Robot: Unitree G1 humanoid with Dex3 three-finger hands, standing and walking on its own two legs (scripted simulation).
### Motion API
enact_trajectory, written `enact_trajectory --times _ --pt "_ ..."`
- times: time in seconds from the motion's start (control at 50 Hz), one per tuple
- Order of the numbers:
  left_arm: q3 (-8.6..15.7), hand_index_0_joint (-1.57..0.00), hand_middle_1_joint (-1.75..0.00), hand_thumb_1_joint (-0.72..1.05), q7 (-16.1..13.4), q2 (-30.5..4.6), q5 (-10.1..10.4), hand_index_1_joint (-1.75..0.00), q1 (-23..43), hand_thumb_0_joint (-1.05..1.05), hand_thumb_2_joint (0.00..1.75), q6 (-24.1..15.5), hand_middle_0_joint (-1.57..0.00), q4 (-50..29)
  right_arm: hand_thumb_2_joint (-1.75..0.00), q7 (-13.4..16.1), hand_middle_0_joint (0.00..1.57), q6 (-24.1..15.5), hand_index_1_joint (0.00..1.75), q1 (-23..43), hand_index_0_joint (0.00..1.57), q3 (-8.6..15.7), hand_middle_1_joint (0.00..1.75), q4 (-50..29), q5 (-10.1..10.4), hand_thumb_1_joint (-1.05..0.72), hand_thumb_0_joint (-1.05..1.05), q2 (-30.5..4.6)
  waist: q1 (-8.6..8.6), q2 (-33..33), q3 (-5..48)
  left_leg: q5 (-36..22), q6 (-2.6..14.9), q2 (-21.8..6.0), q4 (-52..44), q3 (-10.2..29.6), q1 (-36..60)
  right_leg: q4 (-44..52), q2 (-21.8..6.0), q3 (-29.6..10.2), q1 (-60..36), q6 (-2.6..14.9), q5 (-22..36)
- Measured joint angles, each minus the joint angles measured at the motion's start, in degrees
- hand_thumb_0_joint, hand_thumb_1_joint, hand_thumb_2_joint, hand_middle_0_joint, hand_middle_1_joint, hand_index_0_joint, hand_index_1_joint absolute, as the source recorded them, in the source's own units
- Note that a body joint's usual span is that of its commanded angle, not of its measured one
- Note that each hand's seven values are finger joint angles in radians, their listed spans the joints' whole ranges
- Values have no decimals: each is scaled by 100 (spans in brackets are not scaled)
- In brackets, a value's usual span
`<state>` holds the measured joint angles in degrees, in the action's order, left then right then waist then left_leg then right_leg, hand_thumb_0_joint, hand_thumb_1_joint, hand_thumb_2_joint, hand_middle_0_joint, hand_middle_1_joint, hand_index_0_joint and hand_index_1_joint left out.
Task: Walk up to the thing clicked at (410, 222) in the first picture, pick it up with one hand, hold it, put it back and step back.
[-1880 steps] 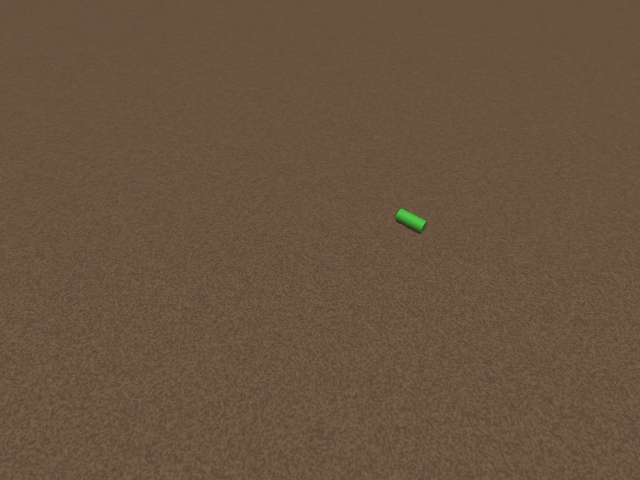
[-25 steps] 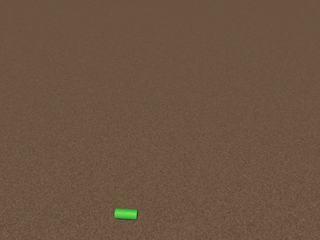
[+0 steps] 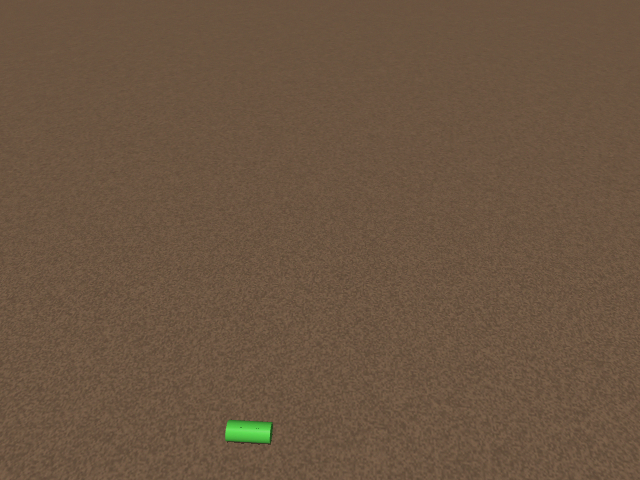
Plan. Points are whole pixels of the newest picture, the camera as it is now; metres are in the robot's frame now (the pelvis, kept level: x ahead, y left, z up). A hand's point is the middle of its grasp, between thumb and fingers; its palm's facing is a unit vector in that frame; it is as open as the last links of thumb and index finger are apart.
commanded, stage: stand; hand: left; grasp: from above
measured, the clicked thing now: (249, 431) +0.43 +0.20 -0.75
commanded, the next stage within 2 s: step back in 0.82 s
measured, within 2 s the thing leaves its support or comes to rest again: neither
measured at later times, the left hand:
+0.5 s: hand out of the picture +0.07 +0.25 -0.16, palm faces +0.01 -0.94 -0.34, open 7.3 cm
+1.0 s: hand out of the picture +0.06 +0.27 -0.17, palm faces +0.01 -0.93 -0.37, open 7.3 cm
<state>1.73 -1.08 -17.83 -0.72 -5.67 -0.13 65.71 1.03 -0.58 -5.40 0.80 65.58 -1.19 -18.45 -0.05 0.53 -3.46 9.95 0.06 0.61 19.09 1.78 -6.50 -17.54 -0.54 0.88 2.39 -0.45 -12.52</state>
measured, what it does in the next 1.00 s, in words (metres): stands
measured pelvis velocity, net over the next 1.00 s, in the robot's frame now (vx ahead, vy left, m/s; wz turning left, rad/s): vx -0.03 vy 0.00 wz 0.01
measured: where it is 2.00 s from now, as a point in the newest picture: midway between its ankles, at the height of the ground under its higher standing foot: outside the picture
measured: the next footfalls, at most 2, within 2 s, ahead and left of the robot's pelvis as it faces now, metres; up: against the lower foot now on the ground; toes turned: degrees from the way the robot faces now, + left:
right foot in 1.52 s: -0.11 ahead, -0.10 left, +0.00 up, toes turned +0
left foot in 1.92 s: -0.20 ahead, +0.15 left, +0.00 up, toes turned -1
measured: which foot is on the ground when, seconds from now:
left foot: down 0.00-1.00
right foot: down 0.00-1.00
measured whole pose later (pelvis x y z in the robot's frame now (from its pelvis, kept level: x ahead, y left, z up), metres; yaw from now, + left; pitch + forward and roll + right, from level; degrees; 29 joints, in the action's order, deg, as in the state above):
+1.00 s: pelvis -0.03 +0.00 -0.01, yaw +1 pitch -2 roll -1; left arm 3.5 -0.8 -20.2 0.0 -4.6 1.1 58.6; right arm -0.3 1.8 -3.8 2.4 59.2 -0.2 -21.7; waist -0.9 1.2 -9.7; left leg 14.7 1.5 1.1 35.4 3.0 -16.6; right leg -27.0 -0.3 1.8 9.6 0.2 -14.9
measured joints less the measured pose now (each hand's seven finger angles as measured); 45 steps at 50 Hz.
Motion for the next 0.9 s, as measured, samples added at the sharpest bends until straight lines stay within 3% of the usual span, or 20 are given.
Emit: enact_trajectory --times 0.82,0.9 --pt "-60 -21 -30 91 55 -92 27 -30 -103 0 90 -13 -20 -82 -90 -50 21 -15 30 -94 20 -49 30 -13 15 -91 0 -87 -26 -14 53 -41 -27 -3 -84 36 35 16 3 36 -15 30 -7" --pt "79 -21 -30 91 49 -143 111 -30 -34 0 90 26 -20 -323 -90 -101 21 98 30 50 21 22 30 -259 74 -91 0 -158 -81 31 -206 113 -8 -33 439 78 -347 -385 44 76 296 57 -115"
